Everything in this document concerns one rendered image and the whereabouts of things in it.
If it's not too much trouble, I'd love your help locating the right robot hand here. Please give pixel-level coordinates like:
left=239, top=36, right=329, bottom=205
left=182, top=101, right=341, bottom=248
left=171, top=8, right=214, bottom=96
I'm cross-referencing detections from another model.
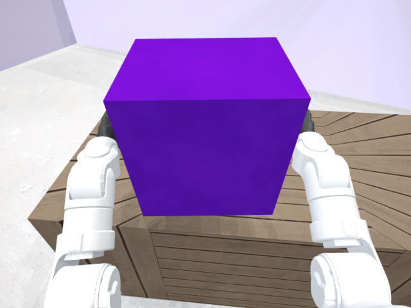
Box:
left=300, top=109, right=315, bottom=134

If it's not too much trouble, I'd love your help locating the carton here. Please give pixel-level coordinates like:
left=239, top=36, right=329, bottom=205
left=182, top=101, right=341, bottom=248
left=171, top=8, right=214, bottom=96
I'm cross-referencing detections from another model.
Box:
left=103, top=37, right=311, bottom=216

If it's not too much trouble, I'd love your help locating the robot right forearm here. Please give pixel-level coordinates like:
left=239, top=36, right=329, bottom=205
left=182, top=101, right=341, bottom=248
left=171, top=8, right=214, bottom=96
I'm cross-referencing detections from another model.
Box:
left=292, top=132, right=391, bottom=302

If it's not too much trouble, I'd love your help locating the left robot hand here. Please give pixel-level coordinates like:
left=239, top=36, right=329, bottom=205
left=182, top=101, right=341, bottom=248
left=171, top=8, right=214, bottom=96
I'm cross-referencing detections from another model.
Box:
left=96, top=111, right=119, bottom=148

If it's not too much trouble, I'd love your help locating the robot left forearm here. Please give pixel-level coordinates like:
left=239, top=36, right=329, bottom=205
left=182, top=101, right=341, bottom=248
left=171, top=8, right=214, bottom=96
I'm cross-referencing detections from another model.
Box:
left=44, top=137, right=121, bottom=308

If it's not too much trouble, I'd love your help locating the robot right upper arm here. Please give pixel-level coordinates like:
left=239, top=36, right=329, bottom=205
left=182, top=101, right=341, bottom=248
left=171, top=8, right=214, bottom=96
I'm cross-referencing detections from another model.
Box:
left=310, top=252, right=411, bottom=308

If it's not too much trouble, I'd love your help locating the robot left upper arm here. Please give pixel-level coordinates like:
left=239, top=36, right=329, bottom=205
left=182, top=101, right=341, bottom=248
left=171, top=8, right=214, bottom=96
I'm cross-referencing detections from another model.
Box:
left=46, top=263, right=121, bottom=308

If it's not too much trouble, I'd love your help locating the pedestal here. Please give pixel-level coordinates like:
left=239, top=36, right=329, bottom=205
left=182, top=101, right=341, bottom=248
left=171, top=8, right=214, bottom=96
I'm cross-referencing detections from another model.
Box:
left=27, top=110, right=411, bottom=308

